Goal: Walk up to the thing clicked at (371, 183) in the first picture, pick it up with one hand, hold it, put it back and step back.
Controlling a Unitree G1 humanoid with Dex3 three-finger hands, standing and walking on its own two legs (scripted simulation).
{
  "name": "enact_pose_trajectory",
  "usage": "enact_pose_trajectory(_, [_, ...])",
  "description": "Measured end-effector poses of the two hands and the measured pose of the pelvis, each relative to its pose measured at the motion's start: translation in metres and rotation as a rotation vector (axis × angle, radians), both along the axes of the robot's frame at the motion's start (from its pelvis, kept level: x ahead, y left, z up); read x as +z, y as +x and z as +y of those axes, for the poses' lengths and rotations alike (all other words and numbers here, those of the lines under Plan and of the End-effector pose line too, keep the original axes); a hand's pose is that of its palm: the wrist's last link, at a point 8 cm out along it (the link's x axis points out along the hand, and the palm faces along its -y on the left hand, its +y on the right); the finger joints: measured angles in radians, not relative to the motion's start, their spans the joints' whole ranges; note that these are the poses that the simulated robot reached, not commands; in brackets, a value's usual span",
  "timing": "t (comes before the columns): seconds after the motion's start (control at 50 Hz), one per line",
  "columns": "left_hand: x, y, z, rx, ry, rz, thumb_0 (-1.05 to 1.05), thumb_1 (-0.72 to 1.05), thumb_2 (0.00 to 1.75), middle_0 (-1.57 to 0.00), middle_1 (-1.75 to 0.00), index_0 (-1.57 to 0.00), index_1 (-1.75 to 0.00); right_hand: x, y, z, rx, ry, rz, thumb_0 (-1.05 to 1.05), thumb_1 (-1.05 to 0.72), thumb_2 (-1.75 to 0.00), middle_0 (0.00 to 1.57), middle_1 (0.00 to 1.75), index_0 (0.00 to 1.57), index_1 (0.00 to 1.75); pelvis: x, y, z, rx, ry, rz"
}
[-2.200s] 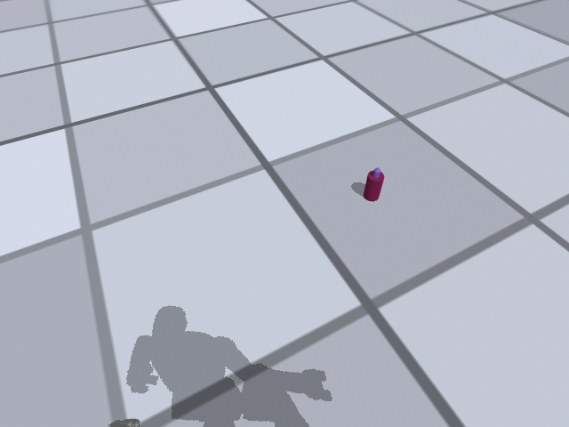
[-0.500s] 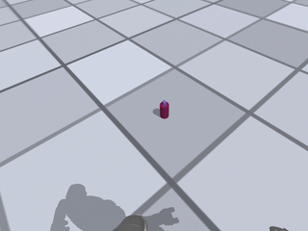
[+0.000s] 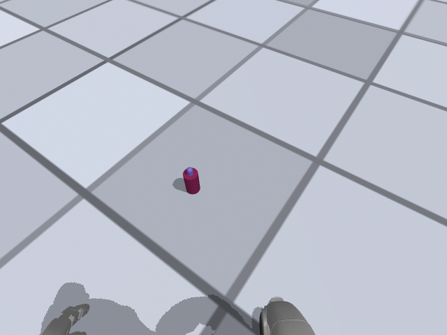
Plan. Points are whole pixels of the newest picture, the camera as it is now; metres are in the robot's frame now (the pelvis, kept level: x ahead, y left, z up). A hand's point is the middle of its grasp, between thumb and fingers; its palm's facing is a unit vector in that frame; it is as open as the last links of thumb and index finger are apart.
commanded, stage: walk up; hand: left
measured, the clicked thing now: (191, 178) +0.89 +0.17 -0.68
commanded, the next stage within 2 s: none
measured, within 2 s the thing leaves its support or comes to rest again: neither
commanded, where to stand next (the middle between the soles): +0.53 -0.02 m, yaw -3 degrees
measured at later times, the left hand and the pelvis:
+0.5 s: hand (111, 281) +0.24 +0.26 -0.14, palm faces -0.05 -0.93 -0.36, open 7.4 cm; pelvis +0.20 -0.01 -0.01, yaw -3 degrees
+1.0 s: hand (131, 183) +0.49 +0.26 -0.13, palm faces -0.15 -0.91 -0.39, open 7.4 cm; pelvis +0.38 -0.01 -0.01, yaw -5 degrees
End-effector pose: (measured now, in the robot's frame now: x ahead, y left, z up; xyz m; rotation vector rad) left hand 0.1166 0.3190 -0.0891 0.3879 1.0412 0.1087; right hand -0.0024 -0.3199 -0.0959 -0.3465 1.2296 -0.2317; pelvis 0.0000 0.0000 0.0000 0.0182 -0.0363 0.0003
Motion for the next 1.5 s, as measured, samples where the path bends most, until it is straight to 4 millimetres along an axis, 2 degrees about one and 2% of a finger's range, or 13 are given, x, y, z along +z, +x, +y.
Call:
enact_pose_trajectory(0.14, [-0.002, 0.093, -0.037, -0.032, 0.030, -0.079, 0.00, 0.90, 0.90, -0.20, -0.30, -0.20, -0.30, -0.042, 0.064, -0.026, -0.038, 0.036, 0.018, 0.01, -0.90, -0.89, 0.21, 0.30, 0.20, 0.30, -0.023, 0.071, -0.027, -0.020, -0.019, -0.017])
enact_pose_trajectory(0.2, [0.004, 0.107, -0.049, 0.000, 0.012, -0.103, 0.00, 0.90, 0.90, -0.20, -0.30, -0.20, -0.30, -0.039, 0.105, -0.025, -0.008, 0.060, -0.006, 0.01, -0.91, -0.89, 0.21, 0.30, 0.20, 0.30, -0.015, 0.094, -0.033, -0.033, 0.004, -0.028])
enact_pose_trajectory(0.28, [0.009, 0.108, -0.054, 0.029, 0.005, -0.056, 0.00, 0.90, 0.90, -0.20, -0.30, -0.20, -0.30, -0.024, 0.162, -0.026, 0.023, 0.070, -0.083, 0.01, -0.91, -0.89, 0.21, 0.30, 0.20, 0.30, -0.003, 0.122, -0.034, -0.055, 0.001, -0.029])
enact_pose_trajectory(0.46, [-0.007, 0.114, -0.025, 0.072, 0.006, 0.075, 0.01, 0.90, 0.90, -0.21, -0.30, -0.20, -0.30, -0.004, 0.246, -0.022, 0.060, 0.022, -0.096, 0.00, -0.91, -0.89, 0.21, 0.30, 0.20, 0.30, -0.002, 0.187, -0.019, -0.058, -0.049, -0.005])
enact_pose_trajectory(0.6, [-0.039, 0.159, 0.013, 0.083, -0.001, 0.148, 0.01, 0.90, 0.90, -0.20, -0.30, -0.20, -0.30, 0.003, 0.309, 0.003, 0.067, -0.040, -0.133, 0.00, -0.91, -0.89, 0.21, 0.30, 0.20, 0.30, -0.017, 0.246, 0.010, -0.066, -0.020, 0.001])
enact_pose_trajectory(0.72, [-0.032, 0.226, 0.016, 0.023, -0.019, 0.137, 0.01, 0.90, 0.90, -0.20, -0.30, -0.20, -0.30, 0.019, 0.327, 0.022, 0.008, -0.029, -0.151, 0.00, -0.91, -0.89, 0.21, 0.30, 0.20, 0.30, -0.002, 0.286, 0.018, -0.074, -0.036, -0.011])
enact_pose_trajectory(0.82, [-0.021, 0.280, 0.013, 0.004, -0.021, 0.094, 0.01, 0.90, 0.90, -0.20, -0.30, -0.20, -0.30, 0.017, 0.334, 0.024, -0.020, -0.012, -0.094, 0.00, -0.90, -0.89, 0.21, 0.30, 0.20, 0.30, 0.003, 0.318, 0.016, -0.080, -0.019, -0.016])
enact_pose_trajectory(0.96, [-0.006, 0.353, -0.008, -0.032, 0.016, 0.067, 0.01, 0.90, 0.90, -0.20, -0.30, -0.20, -0.30, -0.008, 0.355, 0.005, -0.064, 0.030, -0.031, 0.00, -0.90, -0.89, 0.21, 0.30, 0.20, 0.30, -0.002, 0.368, 0.000, -0.085, 0.006, -0.006])
enact_pose_trajectory(1.06, [-0.003, 0.401, -0.033, -0.035, 0.060, -0.002, 0.01, 0.90, 0.90, -0.20, -0.30, -0.20, -0.30, -0.038, 0.389, -0.016, -0.070, 0.062, 0.003, 0.01, -0.90, -0.89, 0.21, 0.30, 0.20, 0.30, -0.016, 0.402, -0.022, -0.079, -0.012, -0.010])
enact_pose_trajectory(1.14, [0.008, 0.418, -0.049, -0.008, 0.053, -0.034, 0.00, 0.90, 0.90, -0.20, -0.30, -0.20, -0.30, -0.039, 0.427, -0.018, -0.033, 0.085, 0.003, 0.01, -0.91, -0.89, 0.21, 0.30, 0.20, 0.30, -0.009, 0.420, -0.031, -0.076, 0.013, -0.015])
enact_pose_trajectory(1.26, [0.010, 0.423, -0.055, 0.012, 0.055, 0.006, 0.00, 0.90, 0.90, -0.21, -0.30, -0.20, -0.30, -0.031, 0.479, -0.024, -0.005, 0.075, -0.047, 0.00, -0.91, -0.89, 0.21, 0.30, 0.20, 0.30, -0.001, 0.443, -0.034, -0.078, 0.006, -0.011])
enact_pose_trajectory(1.38, [-0.015, 0.429, -0.047, 0.045, 0.029, 0.039, 0.00, 0.90, 0.90, -0.21, -0.30, -0.20, -0.30, -0.030, 0.505, -0.020, 0.001, 0.027, -0.040, 0.00, -0.91, -0.89, 0.20, 0.30, 0.20, 0.30, -0.010, 0.455, -0.027, -0.063, -0.015, -0.014])
enact_pose_trajectory(1.5, [-0.045, 0.438, -0.035, 0.087, -0.019, 0.058, 0.01, 0.90, 0.90, -0.20, -0.30, -0.20, -0.30, -0.025, 0.516, -0.007, 0.024, -0.017, -0.035, 0.00, -0.91, -0.89, 0.21, 0.30, 0.20, 0.30, -0.021, 0.455, -0.015, -0.046, -0.010, -0.017])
